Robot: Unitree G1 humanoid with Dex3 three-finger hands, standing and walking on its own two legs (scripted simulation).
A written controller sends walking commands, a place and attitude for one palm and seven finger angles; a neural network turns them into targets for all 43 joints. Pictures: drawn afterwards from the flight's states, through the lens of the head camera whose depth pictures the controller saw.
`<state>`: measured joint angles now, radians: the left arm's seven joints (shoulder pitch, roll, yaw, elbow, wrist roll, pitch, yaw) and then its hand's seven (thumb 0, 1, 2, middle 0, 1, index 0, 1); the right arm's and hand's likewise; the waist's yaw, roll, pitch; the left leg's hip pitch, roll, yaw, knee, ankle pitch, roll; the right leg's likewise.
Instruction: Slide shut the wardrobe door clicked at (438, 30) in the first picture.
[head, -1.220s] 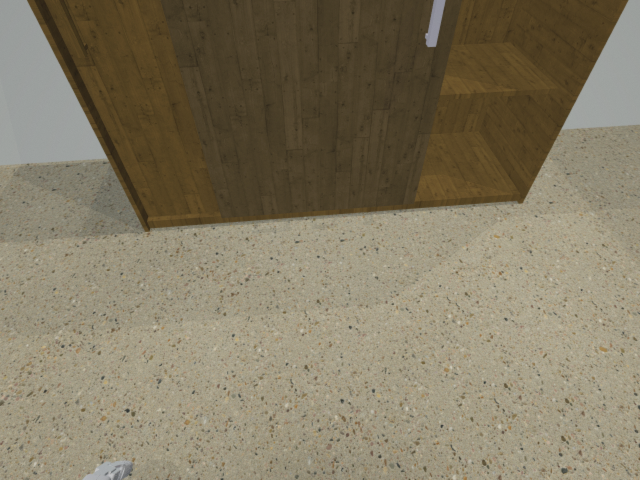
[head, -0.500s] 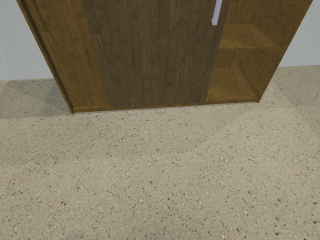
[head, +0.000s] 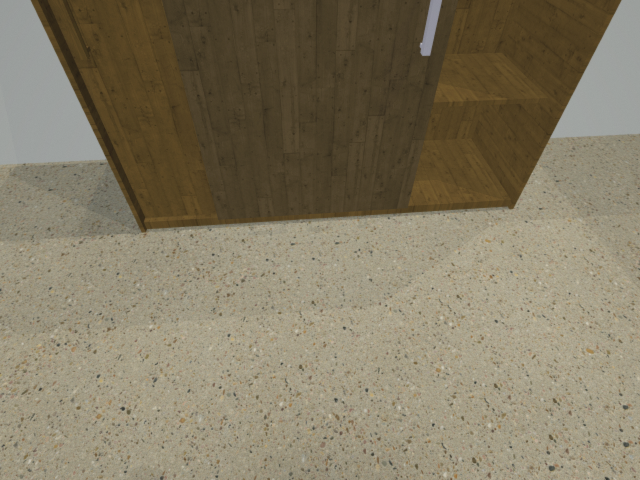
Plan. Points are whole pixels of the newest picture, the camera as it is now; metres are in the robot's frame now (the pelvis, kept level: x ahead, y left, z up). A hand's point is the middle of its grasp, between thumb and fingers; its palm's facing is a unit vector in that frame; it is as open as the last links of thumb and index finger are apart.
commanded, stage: look at it before walking up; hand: left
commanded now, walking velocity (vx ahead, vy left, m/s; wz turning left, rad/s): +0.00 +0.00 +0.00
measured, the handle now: (432, 8) +1.33 -0.26 +0.11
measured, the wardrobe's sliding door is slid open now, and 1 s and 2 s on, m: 0.51 0.51 0.51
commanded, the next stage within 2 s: walk to a spot facing it in 0.22 s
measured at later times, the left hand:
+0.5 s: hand out of the picture +0.07 +0.24 -0.16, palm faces -0.07 -0.94 -0.32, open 7.4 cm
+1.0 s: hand out of the picture +0.05 +0.16 -0.16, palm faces -0.24 -0.95 -0.21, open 7.4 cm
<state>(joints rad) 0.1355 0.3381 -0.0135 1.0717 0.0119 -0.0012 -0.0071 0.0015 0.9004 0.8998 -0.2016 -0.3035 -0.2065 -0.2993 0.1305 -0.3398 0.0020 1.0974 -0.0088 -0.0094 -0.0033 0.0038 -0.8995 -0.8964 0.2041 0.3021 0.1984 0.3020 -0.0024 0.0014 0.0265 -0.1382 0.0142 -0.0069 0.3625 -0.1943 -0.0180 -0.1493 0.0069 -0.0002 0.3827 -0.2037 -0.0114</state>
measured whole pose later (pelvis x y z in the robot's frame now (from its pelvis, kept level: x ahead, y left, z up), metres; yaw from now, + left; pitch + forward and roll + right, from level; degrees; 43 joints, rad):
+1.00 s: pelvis +0.01 -0.03 +0.00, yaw -19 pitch +2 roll +1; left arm 0.39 0.17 0.04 0.97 0.02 -0.02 -0.02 0.00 0.90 0.90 -0.20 -0.30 -0.21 -0.30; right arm 0.20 -0.24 -0.07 0.96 -0.03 0.02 0.01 0.01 -0.90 -0.90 0.20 0.30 0.20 0.30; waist 0.03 0.01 0.01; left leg -0.52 0.08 0.02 1.01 -0.27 -0.06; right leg -0.21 0.08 0.08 0.38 -0.20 -0.08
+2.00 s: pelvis +0.34 -0.19 -0.01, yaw -49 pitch +0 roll +0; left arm 0.23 0.21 0.07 1.00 0.02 -0.05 0.00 -0.03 0.95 0.90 -0.20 -0.30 -0.21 -0.30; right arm 0.28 -0.14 -0.05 1.00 -0.03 -0.02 -0.02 0.01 -0.92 -0.90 0.20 0.30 0.19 0.30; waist -0.05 0.02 0.03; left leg -0.59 0.18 0.04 1.09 -0.26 -0.05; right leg -0.21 0.10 -0.09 0.45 -0.25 -0.13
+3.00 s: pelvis +0.57 -0.52 -0.01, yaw -67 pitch -1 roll +0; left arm 0.12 0.15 0.03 0.98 0.01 -0.04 0.01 -0.01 0.91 0.90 -0.20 -0.30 -0.20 -0.30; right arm 0.29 -0.16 -0.04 1.03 -0.02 0.01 -0.02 0.00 -0.91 -0.90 0.20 0.30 0.19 0.30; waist -0.07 0.04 0.05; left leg -0.51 0.13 0.06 1.09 -0.34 -0.05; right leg -0.27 0.00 -0.18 0.50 -0.21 -0.08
